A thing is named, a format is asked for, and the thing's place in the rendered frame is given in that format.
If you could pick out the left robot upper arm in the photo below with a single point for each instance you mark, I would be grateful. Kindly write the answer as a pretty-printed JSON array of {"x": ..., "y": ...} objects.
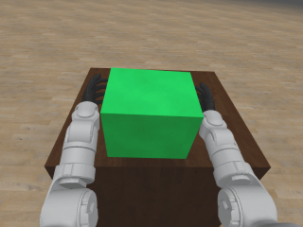
[{"x": 75, "y": 207}]

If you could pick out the left robot forearm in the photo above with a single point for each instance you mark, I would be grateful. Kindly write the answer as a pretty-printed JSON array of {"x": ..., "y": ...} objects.
[{"x": 76, "y": 168}]

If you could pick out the right robot forearm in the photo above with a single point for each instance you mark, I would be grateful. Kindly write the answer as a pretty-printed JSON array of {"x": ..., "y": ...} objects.
[{"x": 224, "y": 153}]

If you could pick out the left robot hand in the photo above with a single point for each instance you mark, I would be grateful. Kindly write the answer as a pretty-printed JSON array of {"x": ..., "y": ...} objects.
[{"x": 90, "y": 94}]

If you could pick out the right robot hand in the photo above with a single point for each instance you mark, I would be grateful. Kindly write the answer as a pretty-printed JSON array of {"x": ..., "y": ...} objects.
[{"x": 207, "y": 103}]

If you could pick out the right robot upper arm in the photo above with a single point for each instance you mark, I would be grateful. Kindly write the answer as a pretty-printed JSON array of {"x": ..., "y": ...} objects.
[{"x": 248, "y": 206}]

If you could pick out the carton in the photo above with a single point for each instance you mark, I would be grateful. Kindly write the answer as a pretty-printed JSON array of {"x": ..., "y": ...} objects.
[{"x": 150, "y": 114}]

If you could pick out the pedestal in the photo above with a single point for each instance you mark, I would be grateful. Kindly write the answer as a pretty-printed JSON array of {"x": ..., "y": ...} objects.
[{"x": 162, "y": 192}]

